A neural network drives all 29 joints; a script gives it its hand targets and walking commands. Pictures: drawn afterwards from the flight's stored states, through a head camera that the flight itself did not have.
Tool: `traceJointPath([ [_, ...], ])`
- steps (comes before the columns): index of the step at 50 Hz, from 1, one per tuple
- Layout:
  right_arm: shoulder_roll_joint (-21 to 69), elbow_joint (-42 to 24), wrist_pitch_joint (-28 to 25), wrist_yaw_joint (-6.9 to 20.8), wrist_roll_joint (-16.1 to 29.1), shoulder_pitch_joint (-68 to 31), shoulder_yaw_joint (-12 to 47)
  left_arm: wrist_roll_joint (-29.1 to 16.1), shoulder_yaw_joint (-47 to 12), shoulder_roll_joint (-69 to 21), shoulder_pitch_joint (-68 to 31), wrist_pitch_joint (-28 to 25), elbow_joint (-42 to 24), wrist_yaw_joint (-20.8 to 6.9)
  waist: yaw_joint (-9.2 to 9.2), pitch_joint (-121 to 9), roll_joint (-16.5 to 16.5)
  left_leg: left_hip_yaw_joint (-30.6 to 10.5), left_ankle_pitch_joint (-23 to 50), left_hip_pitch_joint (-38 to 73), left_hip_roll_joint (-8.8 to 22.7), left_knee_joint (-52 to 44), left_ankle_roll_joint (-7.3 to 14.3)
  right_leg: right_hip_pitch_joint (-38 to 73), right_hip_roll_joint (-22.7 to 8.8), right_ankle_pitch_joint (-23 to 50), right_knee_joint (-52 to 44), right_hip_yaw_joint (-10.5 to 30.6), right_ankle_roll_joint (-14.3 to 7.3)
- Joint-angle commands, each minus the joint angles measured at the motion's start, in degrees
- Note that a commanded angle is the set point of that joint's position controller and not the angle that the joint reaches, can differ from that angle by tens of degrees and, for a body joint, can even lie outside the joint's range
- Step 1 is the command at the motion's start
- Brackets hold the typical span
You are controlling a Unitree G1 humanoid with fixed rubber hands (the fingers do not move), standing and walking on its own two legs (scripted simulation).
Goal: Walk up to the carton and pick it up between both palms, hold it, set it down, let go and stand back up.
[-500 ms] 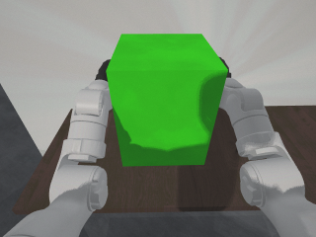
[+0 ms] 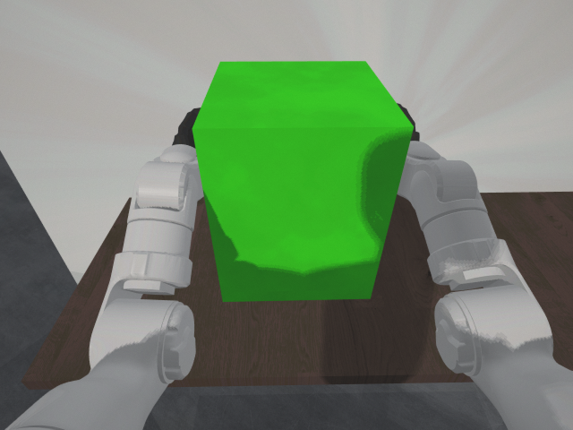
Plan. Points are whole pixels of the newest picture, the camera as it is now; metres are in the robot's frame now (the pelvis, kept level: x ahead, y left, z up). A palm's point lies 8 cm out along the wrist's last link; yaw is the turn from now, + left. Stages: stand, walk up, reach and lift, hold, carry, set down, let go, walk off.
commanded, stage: hold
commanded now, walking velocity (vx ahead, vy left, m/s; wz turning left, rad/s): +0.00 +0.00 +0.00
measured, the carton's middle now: (295, 179) +0.37 -0.01 +0.22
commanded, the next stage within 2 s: set down in 0.24 s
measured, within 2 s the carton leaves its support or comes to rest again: neither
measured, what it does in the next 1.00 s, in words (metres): stands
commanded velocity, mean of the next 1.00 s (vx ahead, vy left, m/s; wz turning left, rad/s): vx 0.00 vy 0.00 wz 0.00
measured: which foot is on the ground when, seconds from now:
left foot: down 0.00-1.00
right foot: down 0.00-1.00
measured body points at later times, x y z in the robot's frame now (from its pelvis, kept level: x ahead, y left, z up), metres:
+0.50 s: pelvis +0.00 +0.00 +0.00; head -0.07 +0.01 +0.44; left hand +0.40 +0.14 +0.25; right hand +0.39 -0.16 +0.25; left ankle +0.02 +0.11 -0.74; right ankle +0.07 -0.13 -0.74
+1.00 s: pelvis +0.01 +0.00 +0.00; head -0.01 +0.01 +0.45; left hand +0.45 +0.15 +0.21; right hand +0.44 -0.15 +0.21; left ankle +0.03 +0.11 -0.74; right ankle +0.07 -0.13 -0.74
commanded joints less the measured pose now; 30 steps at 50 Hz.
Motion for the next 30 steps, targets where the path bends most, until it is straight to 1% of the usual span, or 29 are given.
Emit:
traceJointPath([
  [1,47.4,-26.5,-2.5,10.3,14.2,-67.7,21.2,-10.8,-17.5,-44.8,-58.7,-7.5,-16.8,-7.0,2.49,-32.4,2.2,-3.4,9.6,4.8,-2.6,-8.9,-2.1,27.6,5.8,3.7,-0.6,3.4,0.3],
  [2,46.5,-24.5,-2.1,10.1,14.2,-66.2,20.3,-10.1,-16.5,-44.1,-58.0,-7.4,-15.7,-7.0,2.16,-31.1,2.5,-3.5,9.5,4.6,-2.6,-8.8,-2.2,27.5,5.7,3.8,-0.7,3.7,0.2],
  [3,46.1,-24.5,-2.3,9.9,13.7,-67.0,19.8,-9.9,-16.5,-44.5,-58.0,-7.2,-15.2,-7.2,2.25,-30.1,2.9,-3.4,8.3,3.9,-2.7,-9.1,-2.4,27.5,5.5,2.7,-1.1,3.3,0.2],
  [4,46.8,-24.8,-2.5,10.2,14.0,-67.3,20.0,-9.9,-16.2,-44.1,-59.2,-7.3,-16.2,-7.2,2.79,-30.9,2.7,-3.4,7.5,3.6,-2.6,-9.1,-2.1,27.8,5.6,1.9,-1.0,3.5,0.2],
  [5,46.5,-23.7,-2.3,10.1,14.2,-66.8,20.0,-9.5,-16.1,-44.0,-59.2,-7.1,-16.4,-7.2,2.65,-30.4,2.9,-3.2,8.1,4.2,-2.7,-9.2,-2.0,27.8,5.5,2.5,-0.8,3.4,0.2],
  [6,47.3,-25.7,-2.5,10.2,14.4,-67.7,21.1,-10.0,-16.3,-44.3,-58.8,-7.2,-16.3,-7.1,2.77,-32.3,1.8,-3.1,8.9,4.1,-2.9,-8.9,-1.8,28.8,5.7,3.4,-0.8,3.6,0.4],
  [7,46.9,-25.5,-2.6,10.2,14.1,-68.4,20.3,-10.1,-16.3,-44.4,-58.6,-7.3,-14.6,-7.1,2.95,-31.3,2.1,-3.2,8.3,3.8,-2.7,-9.1,-2.0,27.7,5.6,2.4,-0.9,3.6,0.3],
  [8,47.0,-26.7,-2.5,10.0,13.8,-68.9,20.5,-10.2,-16.4,-44.5,-57.4,-7.2,-13.4,-7.1,2.61,-31.4,1.2,-3.1,8.2,3.5,-2.9,-9.1,-1.6,28.3,5.5,3.5,-1.1,3.7,0.3],
  [9,46.6,-25.0,-2.1,9.9,13.8,-67.1,20.1,-10.1,-16.6,-44.3,-57.6,-7.3,-14.8,-7.3,2.17,-31.5,1.6,-3.1,8.4,3.9,-2.9,-9.1,-1.9,28.2,5.6,3.3,-0.9,3.7,0.4],
  [10,46.6,-25.1,-2.2,9.9,13.8,-66.4,20.1,-9.8,-16.9,-44.8,-57.0,-7.3,-15.5,-7.4,2.21,-30.9,2.4,-3.1,9.6,4.1,-2.9,-8.8,-2.2,28.4,5.8,4.4,-0.5,3.6,0.3],
  [11,46.3,-25.0,-2.2,9.8,13.7,-66.8,20.0,-10.4,-17.0,-44.7,-58.9,-7.5,-16.0,-7.4,1.84,-31.1,2.6,-3.3,8.3,4.0,-2.9,-9.1,-2.2,27.8,5.5,2.8,-0.9,3.5,0.3],
  [12,46.9,-25.7,-2.5,10.0,14.0,-68.0,20.3,-10.4,-16.8,-44.2,-59.1,-7.6,-15.7,-7.2,2.51,-31.3,2.3,-3.1,8.4,3.9,-2.8,-8.9,-2.0,27.4,5.6,2.8,-0.7,3.5,0.3],
  [13,47.7,-29.9,-1.9,8.3,14.9,-57.5,24.8,-8.1,-15.5,-40.4,-54.5,-6.5,-18.2,-8.6,2.52,-31.7,0.0,-1.6,11.2,6.1,-4.1,-11.0,-1.4,32.3,3.9,7.2,-1.6,3.0,0.4],
  [14,47.2,-30.5,-1.5,8.0,15.0,-57.3,25.3,-8.3,-15.7,-40.1,-55.1,-6.6,-19.5,-8.9,1.62,-30.8,0.4,-1.9,11.2,5.7,-4.3,-11.3,-1.5,32.6,3.8,7.9,-1.4,3.1,0.5],
  [15,47.6,-30.1,-1.2,8.0,15.2,-58.0,25.2,-8.1,-15.1,-39.2,-57.1,-6.8,-21.1,-9.0,2.01,-30.8,0.7,-1.8,11.6,5.6,-4.4,-11.1,-1.7,32.2,4.0,7.3,-1.1,3.0,0.6],
  [16,46.8,-29.7,-1.9,8.0,14.7,-60.0,23.8,-7.6,-15.2,-40.0,-57.2,-6.7,-18.4,-9.2,1.72,-29.0,1.8,-2.1,10.4,4.7,-4.4,-11.1,-2.0,30.7,4.2,5.8,-1.2,2.6,0.4],
  [17,46.8,-29.1,-1.8,8.1,14.4,-60.2,23.5,-8.0,-15.0,-39.3,-58.0,-6.9,-18.8,-9.3,1.98,-28.3,1.6,-2.2,8.5,4.4,-4.2,-11.6,-1.9,30.2,4.0,4.1,-1.4,2.5,0.3],
  [18,47.3,-28.6,-2.1,8.2,13.2,-62.4,22.7,-7.7,-14.0,-39.6,-58.0,-7.1,-15.9,-9.3,2.86,-27.6,0.7,-2.1,6.5,2.7,-4.1,-12.0,-1.6,30.3,3.8,2.0,-1.7,2.5,0.4],
  [19,46.9,-26.1,-2.9,8.4,12.0,-63.3,20.6,-8.0,-14.3,-40.1,-59.8,-7.8,-14.6,-9.6,1.51,-26.0,1.8,-2.4,4.1,2.5,-4.1,-12.3,-1.7,28.2,3.5,0.2,-2.2,2.3,0.2],
  [20,46.8,-25.9,-3.4,8.6,11.0,-64.1,19.9,-7.4,-13.6,-40.0,-59.0,-8.1,-13.2,-10.0,1.69,-25.7,1.2,-2.2,4.0,2.6,-3.9,-12.3,-1.8,28.0,3.6,-0.4,-2.0,1.9,0.2],
  [21,45.6,-22.1,-4.0,9.1,9.5,-63.8,18.3,-6.3,-11.8,-39.3,-59.0,-8.7,-10.4,-10.3,1.52,-22.3,1.6,-2.3,1.3,2.3,-3.6,-13.2,-1.8,26.8,3.4,-2.8,-2.8,1.9,0.1],
  [22,46.8,-21.1,-5.0,9.5,8.6,-65.2,17.8,-6.1,-11.0,-39.3,-58.9,-9.5,-8.6,-10.5,1.82,-22.3,1.6,-2.3,1.3,2.0,-3.7,-13.2,-1.5,26.6,3.2,-3.3,-3.1,1.9,0.2],
  [23,46.1,-19.3,-6.0,9.8,7.5,-65.0,16.4,-5.9,-10.0,-39.1,-59.9,-10.6,-7.5,-10.7,1.55,-21.4,1.4,-2.2,-0.3,1.6,-3.5,-13.8,-1.4,25.9,3.2,-4.6,-3.2,1.9,0.1],
  [24,46.3,-17.9,-6.9,10.0,6.0,-64.3,15.8,-5.7,-9.5,-39.0,-58.6,-11.3,-5.4,-11.1,1.29,-21.3,0.8,-2.4,0.6,2.0,-3.0,-13.8,-1.6,26.0,3.0,-3.6,-3.0,1.7,0.2],
  [25,46.9,-16.6,-8.7,10.6,4.8,-66.6,14.3,-5.3,-7.8,-38.7,-59.6,-12.7,-2.3,-11.4,2.13,-20.7,0.5,-2.0,-1.4,0.9,-3.2,-13.8,-1.3,25.1,2.9,-5.9,-3.5,1.6,0.2],
  [26,46.2,-13.8,-9.7,10.8,2.5,-64.7,12.5,-3.9,-5.6,-37.5,-58.6,-13.9,1.4,-11.9,1.75,-18.4,-0.4,-1.9,-4.2,0.7,-2.8,-14.5,-1.0,24.7,2.6,-8.2,-3.7,1.7,0.2],
  [27,47.0,-10.6,-10.8,11.3,1.0,-63.1,11.0,-3.7,-5.0,-37.3,-59.4,-15.6,2.1,-12.2,0.99,-18.5,0.0,-1.5,-4.0,0.8,-2.7,-14.7,-1.0,24.6,2.5,-8.0,-3.4,1.2,0.2],
  [28,47.4,-8.5,-12.3,11.7,-0.6,-62.6,10.0,-2.6,-3.7,-36.8,-58.8,-16.9,4.8,-12.8,0.98,-16.2,-0.1,-1.1,-5.1,-0.1,-3.1,-14.8,-0.8,24.5,2.2,-8.9,-3.5,1.2,0.3],
  [30,47.2,-8.9,-14.9,12.1,-1.8,-62.2,9.7,-1.9,-2.5,-37.2,-58.0,-18.9,6.0,-13.2,1.07,-18.2,0.0,-1.1,-0.8,2.2,-3.1,-14.7,-0.7,26.7,2.3,-5.2,-3.2,0.7,0.6],
])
